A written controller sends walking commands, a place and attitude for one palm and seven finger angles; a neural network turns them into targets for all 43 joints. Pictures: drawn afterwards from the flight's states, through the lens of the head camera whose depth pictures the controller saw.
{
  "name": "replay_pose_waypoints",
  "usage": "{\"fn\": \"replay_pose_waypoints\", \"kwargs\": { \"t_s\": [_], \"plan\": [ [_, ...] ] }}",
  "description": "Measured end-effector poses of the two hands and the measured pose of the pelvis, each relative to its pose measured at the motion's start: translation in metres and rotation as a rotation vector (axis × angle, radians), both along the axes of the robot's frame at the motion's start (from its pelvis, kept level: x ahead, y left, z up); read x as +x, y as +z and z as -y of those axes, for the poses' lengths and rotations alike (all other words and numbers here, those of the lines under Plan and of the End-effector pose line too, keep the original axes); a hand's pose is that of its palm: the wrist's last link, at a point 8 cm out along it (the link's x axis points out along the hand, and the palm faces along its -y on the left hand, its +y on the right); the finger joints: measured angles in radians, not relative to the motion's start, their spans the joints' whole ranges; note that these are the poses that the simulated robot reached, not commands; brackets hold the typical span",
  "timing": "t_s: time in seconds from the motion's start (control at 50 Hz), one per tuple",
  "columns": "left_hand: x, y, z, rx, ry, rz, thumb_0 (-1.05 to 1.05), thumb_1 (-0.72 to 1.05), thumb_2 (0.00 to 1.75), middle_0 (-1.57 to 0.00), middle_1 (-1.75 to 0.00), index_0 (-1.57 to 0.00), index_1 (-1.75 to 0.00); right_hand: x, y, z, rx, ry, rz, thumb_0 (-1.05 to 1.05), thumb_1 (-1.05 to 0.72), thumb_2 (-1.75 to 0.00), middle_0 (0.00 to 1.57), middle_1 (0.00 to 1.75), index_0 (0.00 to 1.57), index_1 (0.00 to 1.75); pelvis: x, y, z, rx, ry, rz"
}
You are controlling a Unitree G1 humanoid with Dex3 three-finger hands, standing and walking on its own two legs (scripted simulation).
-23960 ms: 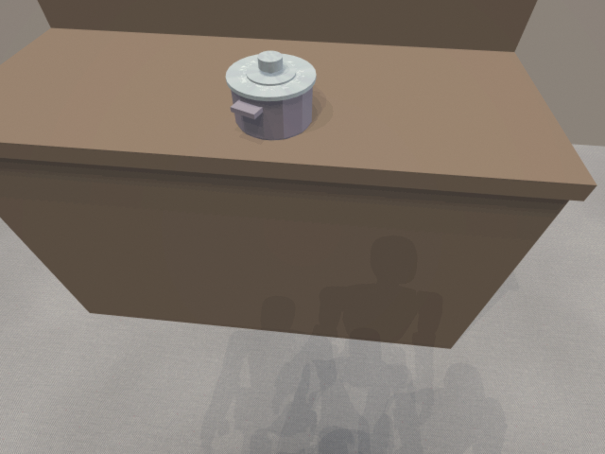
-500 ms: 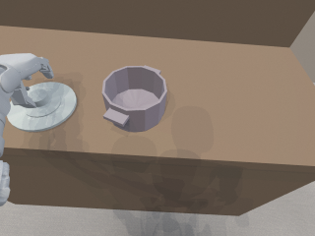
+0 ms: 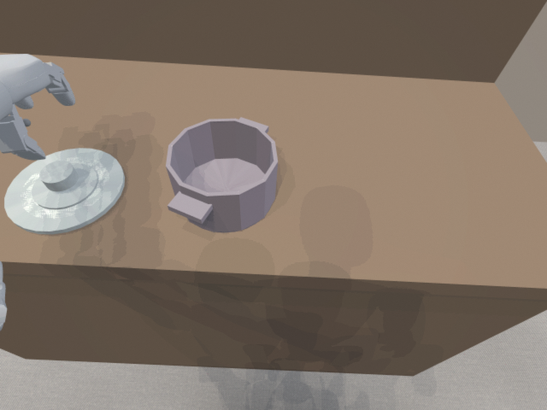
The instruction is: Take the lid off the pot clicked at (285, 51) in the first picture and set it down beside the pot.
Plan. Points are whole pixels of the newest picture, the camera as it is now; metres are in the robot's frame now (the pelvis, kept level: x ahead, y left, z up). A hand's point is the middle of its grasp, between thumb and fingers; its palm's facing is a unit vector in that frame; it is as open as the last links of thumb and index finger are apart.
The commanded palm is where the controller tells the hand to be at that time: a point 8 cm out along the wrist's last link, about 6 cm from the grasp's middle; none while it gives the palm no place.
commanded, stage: raise the empty hand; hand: left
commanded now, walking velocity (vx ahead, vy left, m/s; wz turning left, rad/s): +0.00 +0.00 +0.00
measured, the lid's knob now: (59, 175) +0.44 +0.33 +0.08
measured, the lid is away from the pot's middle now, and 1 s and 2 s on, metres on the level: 0.25 0.25 0.25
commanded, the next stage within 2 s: draw the hand back to the body in 0.44 s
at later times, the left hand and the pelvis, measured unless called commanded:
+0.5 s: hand out of the picture +0.44 +0.34 +0.22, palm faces -0.28 -0.09 -0.96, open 11.0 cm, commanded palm +0.44 +0.33 +0.29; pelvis +0.00 -0.02 +0.00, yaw +0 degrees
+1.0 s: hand out of the picture +0.39 +0.32 +0.21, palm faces -0.21 -0.04 -0.98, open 11.0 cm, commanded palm +0.36 +0.31 +0.28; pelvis +0.00 -0.03 +0.00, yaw +1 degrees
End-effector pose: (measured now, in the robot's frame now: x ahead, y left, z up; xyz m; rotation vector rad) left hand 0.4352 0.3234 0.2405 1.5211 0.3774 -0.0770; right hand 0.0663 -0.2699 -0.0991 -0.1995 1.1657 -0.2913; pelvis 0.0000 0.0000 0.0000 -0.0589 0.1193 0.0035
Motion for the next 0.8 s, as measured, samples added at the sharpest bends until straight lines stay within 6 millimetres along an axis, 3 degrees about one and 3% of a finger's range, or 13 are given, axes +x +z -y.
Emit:
{"fn": "replay_pose_waypoints", "kwargs": {
  "t_s": [0.4,0.66,0.8],
  "plan": [
    [-0.003,0.038,-0.010,0.004,0.113,0.031,0.00,-0.11,0.86,-0.46,-0.66,-0.47,-0.67,0.011,-0.001,0.010,0.016,0.013,0.007,0.01,-0.90,-0.90,0.20,0.30,0.20,0.30,0.003,0.002,0.013,0.008,-0.001,0.000],
    [-0.002,0.038,-0.004,0.012,0.115,0.029,0.00,-0.11,0.86,-0.46,-0.66,-0.47,-0.67,0.009,-0.002,0.018,0.021,-0.001,-0.007,0.01,-0.90,-0.90,0.20,0.30,0.20,0.30,0.006,0.003,0.021,0.013,-0.004,-0.004],
    [-0.013,0.034,0.005,0.027,0.087,0.053,0.00,-0.11,0.86,-0.46,-0.66,-0.47,-0.67,0.017,-0.003,0.019,0.049,0.002,0.014,0.01,-0.90,-0.90,0.20,0.30,0.20,0.30,0.006,0.003,0.024,0.017,-0.008,0.004]
  ]
}}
